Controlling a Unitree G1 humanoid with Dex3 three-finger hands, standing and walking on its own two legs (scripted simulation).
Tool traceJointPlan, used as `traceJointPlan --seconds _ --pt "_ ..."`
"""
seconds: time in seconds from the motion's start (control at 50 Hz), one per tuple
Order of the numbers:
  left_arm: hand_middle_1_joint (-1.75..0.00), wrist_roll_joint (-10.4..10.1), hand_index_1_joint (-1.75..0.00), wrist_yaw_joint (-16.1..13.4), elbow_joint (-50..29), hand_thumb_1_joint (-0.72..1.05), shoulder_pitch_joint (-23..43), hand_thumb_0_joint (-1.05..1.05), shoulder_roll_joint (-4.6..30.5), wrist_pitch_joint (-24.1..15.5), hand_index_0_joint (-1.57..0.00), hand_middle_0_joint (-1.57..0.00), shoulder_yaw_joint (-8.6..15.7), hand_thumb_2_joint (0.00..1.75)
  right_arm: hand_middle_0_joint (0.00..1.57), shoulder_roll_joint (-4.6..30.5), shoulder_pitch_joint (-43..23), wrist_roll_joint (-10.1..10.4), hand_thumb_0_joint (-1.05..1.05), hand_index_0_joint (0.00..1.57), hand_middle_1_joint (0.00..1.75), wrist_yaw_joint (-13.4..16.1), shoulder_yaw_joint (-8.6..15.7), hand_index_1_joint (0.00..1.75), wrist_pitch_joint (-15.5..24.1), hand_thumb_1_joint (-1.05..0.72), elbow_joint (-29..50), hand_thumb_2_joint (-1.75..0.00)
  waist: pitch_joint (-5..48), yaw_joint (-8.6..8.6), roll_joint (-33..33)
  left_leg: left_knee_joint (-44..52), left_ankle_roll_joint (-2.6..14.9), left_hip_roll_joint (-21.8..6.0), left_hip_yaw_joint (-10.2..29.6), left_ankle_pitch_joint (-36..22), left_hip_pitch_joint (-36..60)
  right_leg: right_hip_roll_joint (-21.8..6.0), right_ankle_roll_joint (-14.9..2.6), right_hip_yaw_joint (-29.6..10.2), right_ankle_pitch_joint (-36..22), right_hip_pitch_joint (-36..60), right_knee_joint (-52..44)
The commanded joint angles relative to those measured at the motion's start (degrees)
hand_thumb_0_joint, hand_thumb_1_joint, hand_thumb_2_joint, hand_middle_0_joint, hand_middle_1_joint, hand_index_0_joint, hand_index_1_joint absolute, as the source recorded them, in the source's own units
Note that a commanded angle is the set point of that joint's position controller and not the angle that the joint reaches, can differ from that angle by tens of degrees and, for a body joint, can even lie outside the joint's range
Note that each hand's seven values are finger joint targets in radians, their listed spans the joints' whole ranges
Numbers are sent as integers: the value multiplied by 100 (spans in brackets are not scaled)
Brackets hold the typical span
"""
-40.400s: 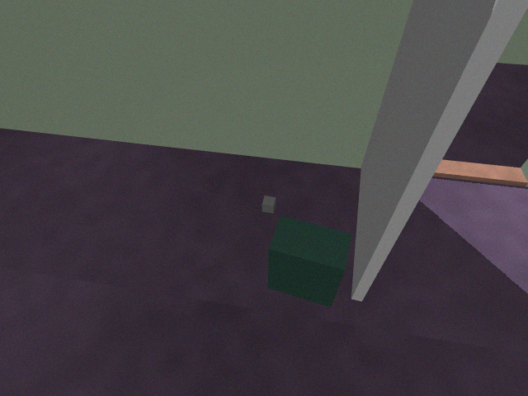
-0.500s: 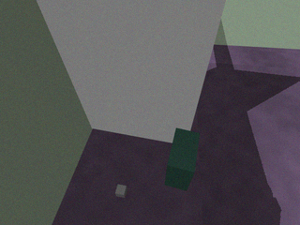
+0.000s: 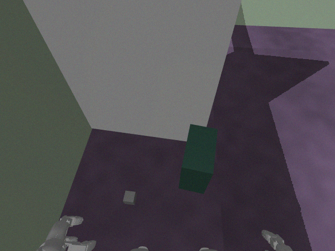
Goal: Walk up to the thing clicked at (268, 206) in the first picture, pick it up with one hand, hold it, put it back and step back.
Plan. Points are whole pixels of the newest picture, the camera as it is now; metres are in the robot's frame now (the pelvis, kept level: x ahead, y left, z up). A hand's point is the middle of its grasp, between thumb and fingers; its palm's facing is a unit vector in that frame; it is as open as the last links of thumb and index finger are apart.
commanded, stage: rise first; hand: left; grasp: from above
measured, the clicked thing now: (130, 197) +0.44 +0.23 -0.72
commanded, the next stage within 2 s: none
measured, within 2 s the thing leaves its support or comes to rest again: neither
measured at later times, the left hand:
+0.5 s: hand out of the picture +0.13 +0.26 -0.21, palm faces -0.18 -0.87 -0.45, open 14.1 cm
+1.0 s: hand (96, 231) +0.22 +0.28 -0.37, palm faces -0.45 -0.54 -0.71, open 14.0 cm
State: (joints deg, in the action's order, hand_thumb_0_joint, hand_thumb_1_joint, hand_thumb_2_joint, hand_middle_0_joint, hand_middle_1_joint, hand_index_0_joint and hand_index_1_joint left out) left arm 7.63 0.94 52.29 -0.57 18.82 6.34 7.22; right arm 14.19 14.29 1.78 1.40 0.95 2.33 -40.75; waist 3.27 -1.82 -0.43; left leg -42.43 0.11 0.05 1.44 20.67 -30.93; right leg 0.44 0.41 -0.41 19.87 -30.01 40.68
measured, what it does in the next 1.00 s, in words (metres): lowers itself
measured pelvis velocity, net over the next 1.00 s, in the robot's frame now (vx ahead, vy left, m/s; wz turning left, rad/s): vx -0.05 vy -0.01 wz -0.01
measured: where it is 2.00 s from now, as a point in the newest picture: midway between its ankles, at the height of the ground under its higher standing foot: outside the picture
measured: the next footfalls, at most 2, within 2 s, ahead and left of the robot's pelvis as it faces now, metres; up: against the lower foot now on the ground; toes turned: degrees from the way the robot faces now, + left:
none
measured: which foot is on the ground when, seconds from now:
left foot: down 0.00-1.00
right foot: down 0.00-1.00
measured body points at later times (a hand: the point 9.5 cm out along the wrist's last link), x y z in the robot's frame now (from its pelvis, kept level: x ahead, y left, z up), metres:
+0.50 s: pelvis +0.00 +0.01 -0.07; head +0.11 +0.03 +0.36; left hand +0.14 +0.30 -0.18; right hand +0.19 -0.24 -0.16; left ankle +0.00 +0.12 -0.71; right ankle +0.00 -0.13 -0.71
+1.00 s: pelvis -0.05 -0.01 -0.23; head +0.13 +0.01 +0.18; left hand +0.24 +0.31 -0.33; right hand +0.14 -0.28 -0.34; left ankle +0.00 +0.12 -0.71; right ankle +0.00 -0.13 -0.71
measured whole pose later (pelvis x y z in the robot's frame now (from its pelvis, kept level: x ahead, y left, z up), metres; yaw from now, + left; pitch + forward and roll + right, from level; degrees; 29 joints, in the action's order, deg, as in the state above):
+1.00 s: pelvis -0.05 -0.01 -0.23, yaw -1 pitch +33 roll -2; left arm 35.1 -1.3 38.6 8.3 28.8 -8.2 8.4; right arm 17.9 4.4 0.1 -1.5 3.1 10.4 -35.1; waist 10.3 -1.8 -0.5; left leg -104.6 -0.7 0.6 3.0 40.1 -97.5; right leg 0.8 0.0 1.4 39.7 -96.4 103.1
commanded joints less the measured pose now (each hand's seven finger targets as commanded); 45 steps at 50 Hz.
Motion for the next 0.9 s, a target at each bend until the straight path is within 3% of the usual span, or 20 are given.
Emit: traceJointPlan --seconds 0.0,0.04,0.14,0.2,0.26,0.36,0.46,0.56,0.58,0.62,0.66,0.7,0.72,0.78,0.86,0.88 --pt "-103 79 -104 -139 -898 -55 -134 0 857 209 -11 -12 173 96 20 945 -273 -8 0 20 30 20 338 30 379 -89 1053 -90 698 86 143 113 37 61 -75 -442 -228 128 -158 223 -234 -143 -67" --pt "-105 172 -106 -164 -1373 -55 -171 0 960 138 -9 -11 336 97 20 920 -193 -27 0 20 30 10 381 30 474 -87 1145 -90 1037 127 -1 -212 25 29 -52 -705 -308 127 -175 235 -455 -304 331" --pt "-109 361 -110 -207 -2509 -56 -574 0 1103 20 -8 -9 463 99 20 869 -98 -84 0 20 30 47 433 30 626 -88 1314 -91 1816 85 -416 -933 -9 -30 -40 -1516 -322 90 -199 177 -990 -807 1110" --pt "-107 462 -108 -208 -2705 -56 -1118 0 943 111 -8 -9 374 99 20 844 -130 -113 0 20 30 53 439 30 650 -89 1417 -91 1776 66 -400 -1118 -17 -49 4 -1582 -496 89 -193 193 -983 -1028 1322" --pt "-106 470 -108 -158 -3167 -58 -1389 0 994 245 -6 -9 361 101 20 920 -149 -135 0 20 30 34 450 30 667 -87 1476 -90 1952 73 -585 -1242 -57 -148 160 -2052 -424 95 -201 260 -937 -1293 1573" --pt "-103 582 -104 -184 -3414 -58 -1645 0 860 433 -7 -9 296 99 20 848 -207 -140 0 20 30 19 409 30 719 -89 1657 -90 1857 -46 -398 -1585 -7 -114 166 -1642 -941 111 -199 272 -838 -1579 1802" --pt "-105 696 -105 -178 -3661 -54 -1858 0 837 450 -9 -9 320 96 20 846 -293 -146 0 20 30 -47 404 30 775 -87 1858 -90 1968 31 -421 -1878 -12 -94 256 -1295 -1366 117 -226 306 -521 -2051 2234" --pt "-108 789 -107 -170 -4061 -52 -2041 0 955 385 -11 -9 373 93 20 803 -320 -113 0 20 30 -88 405 30 840 -88 1969 -90 2239 30 -366 -2329 44 20 73 -994 -1802 117 -214 238 -569 -2162 2451" --pt "-108 821 -107 -193 -4050 -53 -1787 0 1115 364 -11 -10 481 93 20 856 -382 -117 0 20 30 -91 416 30 856 -88 1939 -90 2156 6 -349 -2384 37 6 110 -782 -1989 115 -213 240 -408 -2333 2558" --pt "-109 1010 -107 -209 -3843 -52 -1240 0 1189 222 -11 -9 392 93 20 852 -454 -103 0 20 30 -82 402 30 907 -88 1902 -90 1940 -158 -302 -2641 77 36 105 -227 -2463 104 -203 208 -55 -2762 2710" --pt "-108 1212 -106 -208 -3391 -52 -858 0 1332 4 -10 -9 447 92 20 880 -508 -116 0 20 30 -88 403 30 968 -88 1785 -90 1738 -152 -261 -2894 92 45 116 339 -2987 78 -207 173 427 -3262 2980" --pt "-107 1411 -106 -204 -3152 -51 -590 0 1452 -275 -9 -8 459 93 20 939 -510 -139 0 20 30 -89 449 30 1024 -84 1671 -89 1987 -138 -309 -3216 91 55 63 436 -3200 74 -202 128 513 -3529 3290" --pt "-107 1531 -106 -187 -3073 -51 -410 0 1385 -427 -9 -8 333 94 20 968 -502 -139 0 20 30 -99 460 30 1056 -84 1627 -89 2112 -179 -353 -3357 69 59 69 351 -3297 73 -209 121 454 -3716 3500" --pt "-106 1865 -105 -170 -2769 -52 117 0 1583 -919 -9 -8 275 96 20 1063 -583 -166 0 20 30 -146 490 30 1141 -86 1447 -90 2517 -102 -500 -3840 36 62 143 412 -3708 84 -217 128 538 -4350 4133" --pt "-104 2392 -104 -306 -2370 -54 635 0 2270 -1486 -10 -10 660 96 20 1163 -583 -164 0 20 30 -198 516 30 1119 -90 1227 -91 3132 56 -573 -4603 72 107 34 301 -4300 114 -213 80 383 -4810 4754" --pt "-105 2547 -104 -354 -2219 -54 675 0 2258 -1570 -10 -9 618 96 20 1159 -572 -161 0 20 30 -222 512 30 1095 -89 1178 -91 3287 63 -498 -4809 93 129 -10 165 -4446 122 -210 80 248 -4860 4879"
